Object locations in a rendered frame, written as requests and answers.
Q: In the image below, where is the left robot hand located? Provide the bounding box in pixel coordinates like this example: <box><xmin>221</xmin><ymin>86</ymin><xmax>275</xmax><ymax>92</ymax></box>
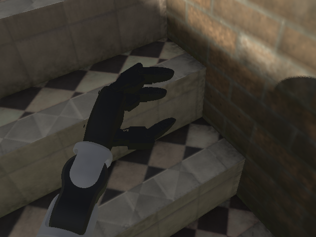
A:
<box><xmin>83</xmin><ymin>62</ymin><xmax>176</xmax><ymax>151</ymax></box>

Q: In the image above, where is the left robot forearm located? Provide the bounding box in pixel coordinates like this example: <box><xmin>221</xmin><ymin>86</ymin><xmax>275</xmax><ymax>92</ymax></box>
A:
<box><xmin>36</xmin><ymin>141</ymin><xmax>113</xmax><ymax>237</ymax></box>

